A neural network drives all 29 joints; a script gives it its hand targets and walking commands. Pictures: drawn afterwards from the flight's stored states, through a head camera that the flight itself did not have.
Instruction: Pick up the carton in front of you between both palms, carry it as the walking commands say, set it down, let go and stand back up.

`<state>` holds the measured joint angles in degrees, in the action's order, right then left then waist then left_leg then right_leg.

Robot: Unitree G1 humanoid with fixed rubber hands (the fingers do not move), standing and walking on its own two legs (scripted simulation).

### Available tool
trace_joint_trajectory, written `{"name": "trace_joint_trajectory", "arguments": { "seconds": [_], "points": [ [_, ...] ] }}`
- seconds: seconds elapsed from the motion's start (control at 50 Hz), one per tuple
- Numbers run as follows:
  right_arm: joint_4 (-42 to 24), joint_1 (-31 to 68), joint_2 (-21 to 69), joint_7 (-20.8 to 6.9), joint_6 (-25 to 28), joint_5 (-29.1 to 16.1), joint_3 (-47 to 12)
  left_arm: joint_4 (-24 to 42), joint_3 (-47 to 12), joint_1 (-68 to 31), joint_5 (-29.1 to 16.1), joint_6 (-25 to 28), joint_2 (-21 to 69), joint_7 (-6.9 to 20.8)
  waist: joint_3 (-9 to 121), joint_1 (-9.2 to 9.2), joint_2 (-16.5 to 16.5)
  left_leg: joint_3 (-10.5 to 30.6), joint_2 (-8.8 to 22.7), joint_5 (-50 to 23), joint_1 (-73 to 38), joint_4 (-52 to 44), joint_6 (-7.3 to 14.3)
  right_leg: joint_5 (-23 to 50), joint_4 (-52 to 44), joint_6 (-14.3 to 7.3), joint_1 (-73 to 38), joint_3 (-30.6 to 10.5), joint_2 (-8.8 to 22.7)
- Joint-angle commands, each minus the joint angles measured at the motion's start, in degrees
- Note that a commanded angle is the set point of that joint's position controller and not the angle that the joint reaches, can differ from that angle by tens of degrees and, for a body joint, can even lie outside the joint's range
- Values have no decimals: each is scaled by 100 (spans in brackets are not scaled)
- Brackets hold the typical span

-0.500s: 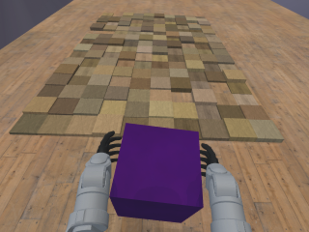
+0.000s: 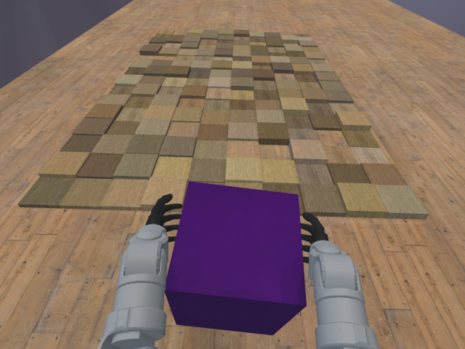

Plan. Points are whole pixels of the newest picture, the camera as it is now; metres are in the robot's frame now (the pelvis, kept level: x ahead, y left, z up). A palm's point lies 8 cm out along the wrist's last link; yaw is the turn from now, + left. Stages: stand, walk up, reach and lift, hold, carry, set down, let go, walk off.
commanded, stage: hold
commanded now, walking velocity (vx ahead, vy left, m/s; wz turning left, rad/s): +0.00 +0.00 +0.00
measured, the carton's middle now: (233, 263) +0.30 +0.01 -0.03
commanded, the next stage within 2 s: carry in 0.66 s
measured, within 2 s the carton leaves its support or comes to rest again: neither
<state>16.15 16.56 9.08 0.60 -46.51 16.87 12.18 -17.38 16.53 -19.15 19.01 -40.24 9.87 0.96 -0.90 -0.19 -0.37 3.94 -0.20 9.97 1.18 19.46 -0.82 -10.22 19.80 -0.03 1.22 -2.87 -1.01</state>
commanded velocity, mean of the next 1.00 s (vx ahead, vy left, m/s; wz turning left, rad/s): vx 0.19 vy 0.00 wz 0.00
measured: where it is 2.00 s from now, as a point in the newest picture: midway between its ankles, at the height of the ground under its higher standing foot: (231, 298)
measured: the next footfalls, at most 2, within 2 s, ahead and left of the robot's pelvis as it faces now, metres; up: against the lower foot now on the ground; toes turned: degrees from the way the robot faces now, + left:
right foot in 1.14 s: +0.16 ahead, -0.09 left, +0.00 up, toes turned -9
left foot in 1.42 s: +0.38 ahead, +0.14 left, +0.00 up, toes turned +10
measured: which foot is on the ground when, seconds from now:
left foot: down 0.00-1.00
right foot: down 0.00-0.94, up 0.96-1.00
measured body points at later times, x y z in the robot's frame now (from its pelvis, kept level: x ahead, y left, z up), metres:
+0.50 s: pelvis +0.00 +0.01 +0.00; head -0.05 +0.01 +0.45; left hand +0.31 +0.16 +0.06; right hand +0.29 -0.14 +0.04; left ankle +0.02 +0.13 -0.75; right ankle +0.02 -0.12 -0.75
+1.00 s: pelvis +0.05 +0.03 -0.01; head +0.00 +0.04 +0.44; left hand +0.35 +0.17 +0.09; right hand +0.34 -0.13 +0.08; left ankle +0.02 +0.14 -0.75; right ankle +0.02 -0.11 -0.74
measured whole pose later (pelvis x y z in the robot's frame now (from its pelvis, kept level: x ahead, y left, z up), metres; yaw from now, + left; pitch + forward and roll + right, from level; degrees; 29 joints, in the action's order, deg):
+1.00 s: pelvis +0.05 +0.03 -0.01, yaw -1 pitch +1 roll +0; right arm -4.9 10.7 7.9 2.6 -55.8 9.2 6.2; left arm 7.8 8.5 -11.8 9.5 -52.8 8.0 -3.9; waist 9.3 0.2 1.7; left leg -1.6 -0.1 18.0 11.9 29.0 1.1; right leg -22.2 36.5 0.2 16.3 0.2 1.6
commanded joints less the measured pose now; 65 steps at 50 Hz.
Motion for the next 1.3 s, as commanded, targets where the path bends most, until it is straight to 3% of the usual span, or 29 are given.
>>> {"name": "trace_joint_trajectory", "arguments": {
  "seconds": [0.0, 0.02, 0.1, 0.12, 0.16, 0.2, 0.22, 0.26, 0.38, 0.5, 0.54, 0.62, 0.64, 0.68, 0.72, 0.8, 0.82, 0.84, 0.86, 0.9, 0.92, 1.0, 1.02, 1.06, 1.08, 1.1, 1.12, 1.18, 1.28],
  "points": [
    [-448, 3155, 5420, -1420, 556, -1668, -2878, 441, -3027, -2138, -1408, -38, 5135, 1368, 1233, -246, 56, -13, -527, -518, -30, -143, 148, 299, -362, 59, -242, -248, -314],
    [-581, 3365, 4963, -1386, 584, -1381, -2624, -705, -2555, -1854, -1352, -134, 5265, 1384, 988, 62, 285, 49, -434, -739, 35, -238, 202, 658, -366, 47, -31, -278, -304],
    [-698, 3299, 5191, -1398, 605, -1411, -2852, 47, -2928, -2291, -1547, -59, 5170, 1403, 1124, 99, 224, 48, -527, -358, 13, -300, 134, 465, -249, 25, -41, -146, -439],
    [-534, 3453, 5059, -1402, 636, -1388, -2716, 31, -3117, -2662, -1534, -63, 5337, 1398, 1325, 355, -144, -22, -498, -446, 84, -182, -10, 494, -282, -60, -268, -146, -353],
    [-851, 3217, 5063, -1417, 658, -1574, -2845, -194, -2978, -2068, -1585, -104, 5289, 1421, 1396, 25, 28, -7, -492, -768, -5, -206, 29, 575, -337, -27, -307, -130, -386],
    [-552, 3067, 4882, -1390, 604, -1431, -2633, -420, -2831, -1813, -1386, -196, 5366, 1341, 952, 203, -290, 74, -501, -731, -101, -221, 12, 703, -272, -60, -135, -245, -380],
    [-589, 3373, 4802, -1408, 629, -1436, -2792, -337, -2775, -2027, -1412, -149, 5301, 1332, 1074, -26, -9, 159, -375, -788, 22, -339, 78, 566, -303, -53, -145, -86, -404],
    [-669, 2971, 4968, -1456, 603, -1504, -2854, -88, -3048, -1843, -1454, -144, 5341, 1319, 1279, 133, -197, 74, -412, -1009, -211, -194, -14, 657, -376, -78, -47, -147, -355],
    [-744, 3622, 5000, -1533, 689, -1538, -2889, -393, -2773, -2077, -1437, -146, 5535, 1327, 1254, -118, -90, 43, -385, -196, 135, -310, 16, 128, -273, -48, -291, -189, -362],
    [-638, 3335, 4647, -1427, 632, -1259, -2611, -519, -2751, -1982, -1428, -205, 5436, 1361, 1170, 211, 29, 98, -401, -964, -338, -123, -40, 489, -349, -52, 238, -134, -370],
    [-771, 3386, 4968, -1479, 639, -1386, -2869, -191, -2871, -1983, -1436, -141, 5586, 1330, 1079, 112, -216, 15, -519, -878, -180, -182, -31, 762, -249, 4, 111, -177, -396],
    [-712, 3388, 5081, -1461, 617, -1601, -2953, -391, -2941, -2021, -1600, -162, 5456, 1328, 1373, -120, 286, 119, -375, -673, 69, -275, 144, 668, -148, 5, -221, -139, -410],
    [-699, 3549, 4936, -1452, 564, -1670, -2992, 101, -3146, -2295, -1732, -136, 5415, 1310, 1337, -11, 497, -175, 619, 731, 650, 257, 74, -383, -45, -5, 574, -86, 673],
    [-836, 3471, 5012, -1407, 393, -1794, -3182, 306, -3501, -2423, -1976, -258, 5557, 1262, 1073, -120, 537, -187, 270, 2485, 1075, 340, 74, -3110, -604, -159, 1294, -647, 799],
    [-1511, 3844, 5042, -1344, 345, -1941, -3558, 70, -3500, -2045, -2044, -507, 5629, 1198, 988, -77, 520, -64, 272, 2710, 1350, 334, 155, -3221, -439, -197, 1377, -678, 804],
    [-1926, 3340, 5340, -1243, -76, -2352, -4001, 1761, -4453, -2415, -2628, -786, 5753, 984, 1510, -82, 745, -685, -58, 1030, 1625, 1305, 14, -2225, -287, -462, 826, -976, 1096],
    [-2405, 3439, 5188, -1164, -153, -2552, -4174, 1616, -4593, -1924, -2689, -1007, 5790, 901, 1774, -4, 355, -825, -35, 1144, 1278, 637, 87, -2077, -204, -547, 787, -884, 1060],
    [-2675, 3220, 5048, -1076, -311, -2582, -4218, 1912, -4760, -1739, -2744, -1160, 5694, 823, 2023, -11, 87, -657, 73, 1079, 791, 369, 124, -1900, 119, -489, 796, -620, 851],
    [-2796, 3225, 5043, -1000, -439, -2542, -4181, 1907, -4822, -1796, -2664, -1337, 5580, 741, 1870, 95, -215, 380, 739, 1542, 253, 53, 448, -1762, 1023, -247, 1679, 26, 601],
    [-3149, 2809, 4789, -799, -771, -2664, -4322, 2665, -4995, -1868, -2766, -1617, 5513, 534, 1331, 343, -1905, 1938, 1741, 2182, -376, -844, 985, -1803, 1899, 71, 3467, 903, 90],
    [-3491, 2814, 4936, -714, -889, -2697, -4574, 3094, -5078, -1932, -2750, -1679, 5402, 445, 1203, 365, -1247, 2355, 2034, 1919, -405, -814, 1164, -1538, 2449, 8, 3915, 589, 329],
    [-4219, 2066, 4442, -307, -1511, -2779, -4586, 2914, -4537, -604, -2794, -2277, 4904, 102, 811, 49, -293, 887, 1427, 570, 768, -616, 944, -1030, 898, -81, 2637, 1131, 142],
    [-4444, 1973, 4302, -197, -1642, -2748, -4573, 3157, -4417, -550, -2740, -2359, 4769, -25, 1300, 67, -601, 299, 1144, 382, 582, -317, 677, -675, 389, -20, 2022, 1288, 90],
    [-4847, 1723, 4393, 43, -1752, -2860, -4442, 3594, -4542, -155, -2881, -2469, 4907, -236, 1983, -47, 0, -495, 816, -902, 1516, 1089, 383, -270, 191, -242, 91, 934, 396],
    [-5081, 1690, 4084, 166, -1832, -2804, -4477, 3332, -4206, 168, -2710, -2558, 4669, -390, 2125, -217, 913, -988, 425, -359, 2415, 2426, 134, -1157, -405, -600, -551, -308, 1240],
    [-4987, 1311, 4208, 265, -1958, -2854, -4303, 3922, -4074, 247, -2737, -2544, 4431, -528, 2156, -159, 2256, -1215, 14, 1406, 4205, 3422, -3, -70, -509, -1126, -1730, -2116, 2363],
    [-5385, 1683, 4206, 347, -1930, -2978, -4237, 4020, -4042, 341, -2609, -2588, 4437, -628, 1960, -159, 1441, -886, 169, 2317, 4931, 3944, 139, 773, -334, -1381, -1939, -2144, 2645],
    [-5344, 1138, 3940, 534, -1984, -3028, -4002, 4643, -4093, 108, -2742, -2572, 4461, -905, 1796, -158, 398, -784, 488, 1826, 4675, 3525, 136, 890, -424, -1047, -1200, -1208, 2232],
    [-4577, 5, 3635, 948, -1930, -2272, -3186, 5074, -4351, -132, -3033, -2575, 3796, -1089, 1463, -79, 669, -1508, 198, 438, 2211, 1164, 184, -678, -886, -629, 726, 452, 1598]
  ]
}}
